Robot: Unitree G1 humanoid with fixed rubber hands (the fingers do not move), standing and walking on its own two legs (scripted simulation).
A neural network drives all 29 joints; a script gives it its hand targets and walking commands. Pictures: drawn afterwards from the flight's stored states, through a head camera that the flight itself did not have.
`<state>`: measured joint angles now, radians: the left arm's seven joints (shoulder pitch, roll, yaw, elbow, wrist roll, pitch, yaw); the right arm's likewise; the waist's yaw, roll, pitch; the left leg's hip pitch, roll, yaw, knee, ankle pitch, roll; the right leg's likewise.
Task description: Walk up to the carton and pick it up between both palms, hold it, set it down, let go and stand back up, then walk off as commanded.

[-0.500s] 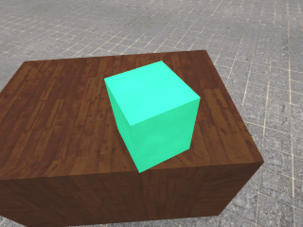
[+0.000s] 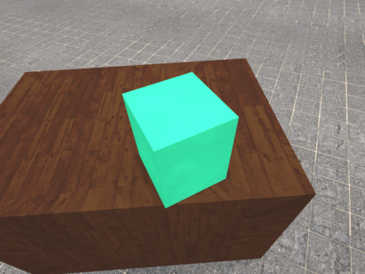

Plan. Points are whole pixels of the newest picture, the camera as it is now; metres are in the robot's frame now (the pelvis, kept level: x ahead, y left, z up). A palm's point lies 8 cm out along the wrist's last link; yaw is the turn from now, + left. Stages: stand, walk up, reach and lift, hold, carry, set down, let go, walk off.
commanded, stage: stand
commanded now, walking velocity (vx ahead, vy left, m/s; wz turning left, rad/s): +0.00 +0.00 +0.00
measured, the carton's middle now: (178, 140) +0.45 +0.03 +0.02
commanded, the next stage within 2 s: walk up in 0.56 s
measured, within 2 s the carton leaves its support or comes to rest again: neither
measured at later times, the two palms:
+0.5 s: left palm out of the picture +0.06 +0.29 -0.12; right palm out of the picture +0.06 -0.29 -0.12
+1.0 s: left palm out of the picture +0.05 +0.30 -0.12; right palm out of the picture +0.07 -0.29 -0.12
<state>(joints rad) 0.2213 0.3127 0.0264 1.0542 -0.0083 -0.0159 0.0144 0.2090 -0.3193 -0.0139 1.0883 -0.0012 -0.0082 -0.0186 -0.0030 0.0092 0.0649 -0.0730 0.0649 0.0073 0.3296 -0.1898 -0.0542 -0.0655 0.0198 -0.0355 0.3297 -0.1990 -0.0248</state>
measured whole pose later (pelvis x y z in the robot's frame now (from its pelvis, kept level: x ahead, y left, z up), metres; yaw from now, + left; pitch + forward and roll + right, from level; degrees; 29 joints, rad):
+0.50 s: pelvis +0.01 +0.00 +0.00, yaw +0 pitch -4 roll +0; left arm 0.19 0.31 0.02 1.04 -0.01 -0.02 0.02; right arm 0.19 -0.33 -0.01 1.08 0.00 -0.01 -0.03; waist 0.00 0.00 0.06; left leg -0.06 0.06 0.01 0.32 -0.20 -0.05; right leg -0.06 0.01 -0.03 0.34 -0.22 -0.02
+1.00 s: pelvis +0.01 +0.00 +0.00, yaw +2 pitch -3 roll +0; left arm 0.19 0.33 0.04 1.05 0.01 -0.02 0.02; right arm 0.20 -0.32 -0.05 1.06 0.00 -0.01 -0.02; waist 0.00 0.00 0.07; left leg -0.09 0.05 -0.03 0.36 -0.21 -0.05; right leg -0.06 0.00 -0.08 0.35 -0.23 -0.02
